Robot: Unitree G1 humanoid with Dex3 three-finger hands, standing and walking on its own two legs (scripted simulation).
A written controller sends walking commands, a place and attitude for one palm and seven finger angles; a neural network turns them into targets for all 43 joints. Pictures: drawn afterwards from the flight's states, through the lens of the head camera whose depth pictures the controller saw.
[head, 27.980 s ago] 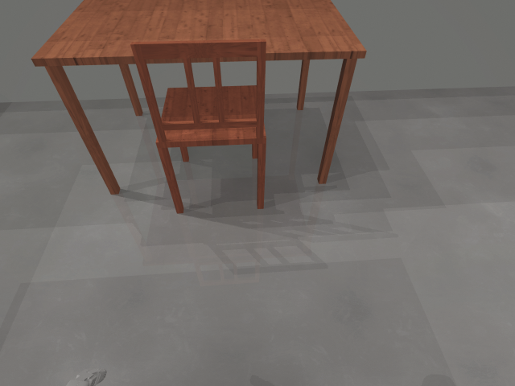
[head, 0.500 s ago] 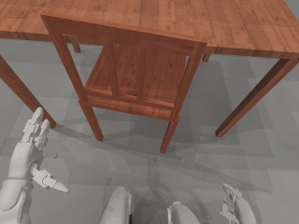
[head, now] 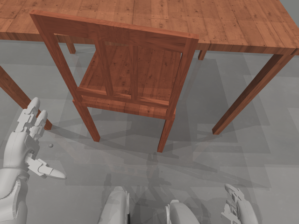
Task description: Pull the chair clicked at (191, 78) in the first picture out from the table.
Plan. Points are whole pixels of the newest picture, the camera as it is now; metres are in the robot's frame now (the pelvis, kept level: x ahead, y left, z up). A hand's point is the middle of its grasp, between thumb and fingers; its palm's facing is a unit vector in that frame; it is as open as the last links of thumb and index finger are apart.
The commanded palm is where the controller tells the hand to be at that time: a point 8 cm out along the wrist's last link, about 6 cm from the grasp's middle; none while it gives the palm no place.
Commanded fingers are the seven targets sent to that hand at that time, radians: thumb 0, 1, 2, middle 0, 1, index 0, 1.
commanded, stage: aim the fingers beside a spindle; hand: left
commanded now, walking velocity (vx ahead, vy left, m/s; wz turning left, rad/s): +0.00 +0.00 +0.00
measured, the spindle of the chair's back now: (105, 70) +0.56 +0.16 +0.01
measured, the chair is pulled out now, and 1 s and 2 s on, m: -0.05 -0.05 -0.05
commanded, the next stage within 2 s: none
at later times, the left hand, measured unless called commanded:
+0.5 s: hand (50, 135) +0.33 +0.26 +0.03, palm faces +0.01 -1.00 -0.05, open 16.9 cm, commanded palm +0.31 +0.31 +0.03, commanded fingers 0.00 -0.50 0.30 -0.06 -0.08 -0.06 -0.08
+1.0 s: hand (53, 125) +0.35 +0.26 +0.03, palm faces +0.02 -1.00 -0.06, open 16.9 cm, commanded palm +0.33 +0.31 +0.03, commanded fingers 0.00 -0.50 0.30 -0.06 -0.08 -0.06 -0.08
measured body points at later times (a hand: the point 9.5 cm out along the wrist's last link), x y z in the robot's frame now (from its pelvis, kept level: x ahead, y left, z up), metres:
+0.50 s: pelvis +0.01 +0.01 +0.00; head +0.11 +0.04 +0.44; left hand +0.32 +0.31 +0.03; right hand +0.15 -0.25 -0.09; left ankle +0.07 +0.11 -0.62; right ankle -0.01 -0.12 -0.62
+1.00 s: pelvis +0.00 +0.01 +0.01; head +0.12 +0.04 +0.44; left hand +0.35 +0.31 +0.04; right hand +0.14 -0.25 -0.09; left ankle +0.07 +0.11 -0.62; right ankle -0.01 -0.12 -0.62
